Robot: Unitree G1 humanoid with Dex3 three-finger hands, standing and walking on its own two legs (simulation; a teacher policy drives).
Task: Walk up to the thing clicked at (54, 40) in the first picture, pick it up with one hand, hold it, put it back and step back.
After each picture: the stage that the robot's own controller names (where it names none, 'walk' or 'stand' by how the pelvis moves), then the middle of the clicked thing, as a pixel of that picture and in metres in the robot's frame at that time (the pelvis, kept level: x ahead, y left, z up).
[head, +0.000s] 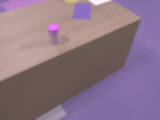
stand; (54, 34) +0.80 +0.18 -0.12
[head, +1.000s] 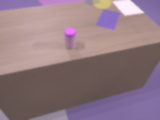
walk; (70, 39) +0.74 +0.12 -0.10
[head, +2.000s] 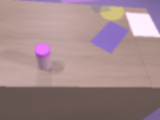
walk; (43, 57) +0.51 +0.20 -0.08
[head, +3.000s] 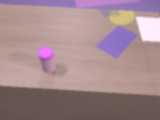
stand; (47, 60) +0.52 +0.18 -0.08
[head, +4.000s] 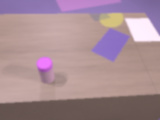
stand; (46, 70) +0.47 +0.18 -0.09
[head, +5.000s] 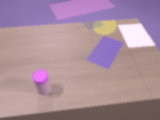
stand; (42, 82) +0.45 +0.19 -0.12
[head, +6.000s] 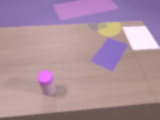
stand; (46, 83) +0.44 +0.17 -0.12
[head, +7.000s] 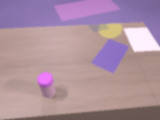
stand; (46, 85) +0.43 +0.18 -0.12
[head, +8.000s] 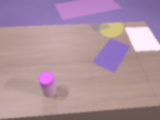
rise first; (47, 84) +0.43 +0.17 -0.12
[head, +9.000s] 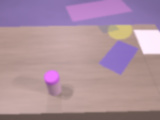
rise first; (53, 83) +0.44 +0.17 -0.11
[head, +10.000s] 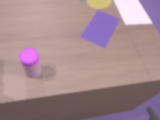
go down; (31, 63) +0.46 +0.15 -0.06
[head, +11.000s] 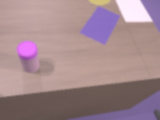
go down; (29, 57) +0.47 +0.15 -0.04
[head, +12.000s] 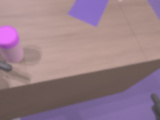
close in; (10, 45) +0.48 +0.17 +0.00
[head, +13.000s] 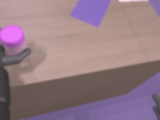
close; (15, 45) +0.48 +0.16 +0.01
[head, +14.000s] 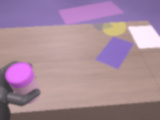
lift; (24, 84) +0.30 +0.18 +0.13
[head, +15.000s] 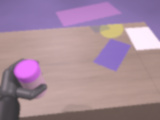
hold; (32, 80) +0.32 +0.16 +0.12
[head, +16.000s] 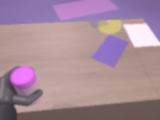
hold; (27, 86) +0.32 +0.18 +0.08
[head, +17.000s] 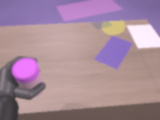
hold; (30, 78) +0.32 +0.17 +0.12
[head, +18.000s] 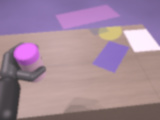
crouch; (31, 63) +0.36 +0.16 +0.15
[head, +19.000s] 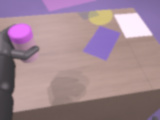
lower; (24, 44) +0.45 +0.17 +0.12
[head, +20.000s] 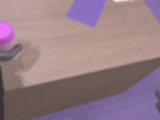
lower; (5, 42) +0.49 +0.17 +0.02
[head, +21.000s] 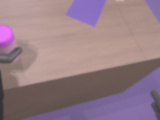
lower; (5, 45) +0.48 +0.17 +0.01
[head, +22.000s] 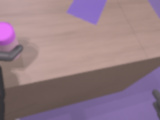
lower; (6, 42) +0.49 +0.17 +0.01
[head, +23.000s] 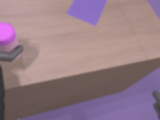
lower; (6, 43) +0.49 +0.17 +0.01
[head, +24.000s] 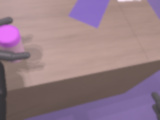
open; (11, 45) +0.48 +0.16 +0.00
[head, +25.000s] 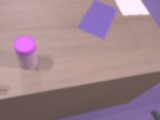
sink last; (26, 53) +0.47 +0.15 -0.02
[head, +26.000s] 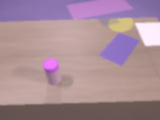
stand; (52, 72) +0.48 +0.17 -0.06
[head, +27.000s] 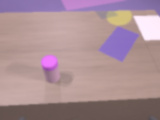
stand; (51, 69) +0.46 +0.15 -0.05
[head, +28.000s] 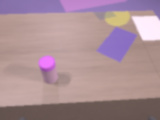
stand; (48, 70) +0.46 +0.16 -0.05
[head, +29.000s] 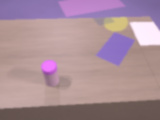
stand; (50, 73) +0.47 +0.16 -0.08
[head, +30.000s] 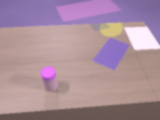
stand; (49, 79) +0.47 +0.17 -0.12
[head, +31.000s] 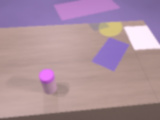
stand; (48, 82) +0.45 +0.17 -0.12
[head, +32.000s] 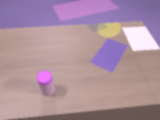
stand; (46, 83) +0.44 +0.18 -0.12
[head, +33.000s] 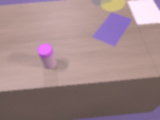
walk; (47, 56) +0.52 +0.20 -0.09
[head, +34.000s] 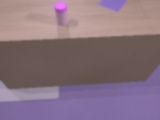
walk; (61, 14) +0.79 +0.12 -0.09
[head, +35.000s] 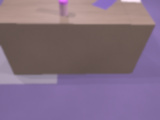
stand; (63, 7) +1.10 +0.16 -0.10
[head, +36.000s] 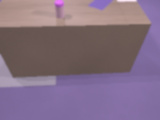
stand; (59, 9) +1.09 +0.17 -0.12
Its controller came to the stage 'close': yes
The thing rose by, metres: 0.24
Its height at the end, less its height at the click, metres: +0.00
